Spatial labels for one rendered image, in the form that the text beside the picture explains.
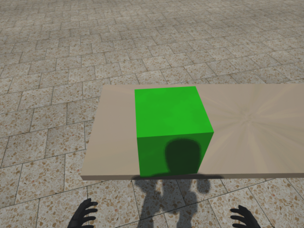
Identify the left robot hand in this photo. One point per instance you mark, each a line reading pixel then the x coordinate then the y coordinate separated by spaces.
pixel 78 218

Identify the table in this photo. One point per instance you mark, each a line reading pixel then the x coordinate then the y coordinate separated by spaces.
pixel 258 133

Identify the right robot hand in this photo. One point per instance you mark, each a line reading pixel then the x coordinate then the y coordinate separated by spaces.
pixel 248 218

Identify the carton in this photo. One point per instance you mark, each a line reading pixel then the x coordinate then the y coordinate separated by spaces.
pixel 173 131

